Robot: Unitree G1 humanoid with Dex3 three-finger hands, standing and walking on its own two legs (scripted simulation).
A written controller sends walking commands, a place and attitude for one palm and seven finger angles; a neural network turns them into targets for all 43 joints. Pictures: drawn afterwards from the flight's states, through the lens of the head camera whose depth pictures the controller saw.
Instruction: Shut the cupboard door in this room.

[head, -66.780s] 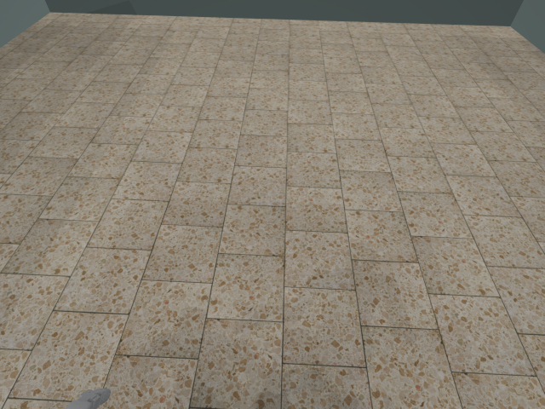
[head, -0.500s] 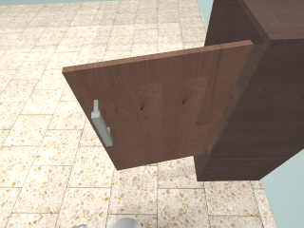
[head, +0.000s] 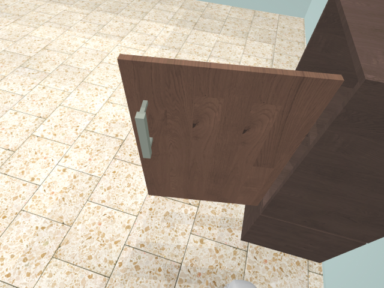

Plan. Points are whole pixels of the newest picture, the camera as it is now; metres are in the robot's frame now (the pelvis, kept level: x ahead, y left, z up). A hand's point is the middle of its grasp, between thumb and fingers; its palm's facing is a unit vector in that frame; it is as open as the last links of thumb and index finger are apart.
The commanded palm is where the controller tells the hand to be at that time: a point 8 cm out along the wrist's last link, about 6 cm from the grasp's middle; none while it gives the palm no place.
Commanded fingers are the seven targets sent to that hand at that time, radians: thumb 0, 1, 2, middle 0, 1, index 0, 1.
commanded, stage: come to a stop and stand still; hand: left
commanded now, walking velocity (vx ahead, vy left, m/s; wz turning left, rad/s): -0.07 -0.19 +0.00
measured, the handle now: (146, 131) +0.44 +0.15 +0.05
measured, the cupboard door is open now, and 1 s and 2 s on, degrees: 100 100 100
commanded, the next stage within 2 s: look again from close up in 1.98 s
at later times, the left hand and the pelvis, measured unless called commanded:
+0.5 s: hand out of the picture +0.00 +0.12 -0.18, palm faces +0.06 -0.97 -0.22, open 7.3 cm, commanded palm none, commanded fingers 0.00 0.90 0.90 -0.20 -0.30 -0.20 -0.30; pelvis -0.03 -0.08 -0.01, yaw +0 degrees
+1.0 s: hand out of the picture +0.03 +0.16 -0.17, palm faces -0.03 -0.96 -0.27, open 7.4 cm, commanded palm none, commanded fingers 0.00 0.90 0.90 -0.20 -0.30 -0.20 -0.30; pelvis -0.01 -0.02 -0.01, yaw -3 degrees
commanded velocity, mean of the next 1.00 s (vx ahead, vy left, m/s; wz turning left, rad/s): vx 0.03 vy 0.09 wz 0.00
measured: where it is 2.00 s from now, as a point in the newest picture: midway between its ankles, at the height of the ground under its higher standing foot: outside the picture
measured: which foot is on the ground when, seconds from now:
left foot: down 0.00-0.14, up 0.16-0.50, down 0.52-1.00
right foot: up 0.00-0.12, down 0.14-0.54, up 0.56-0.70, down 0.72-1.00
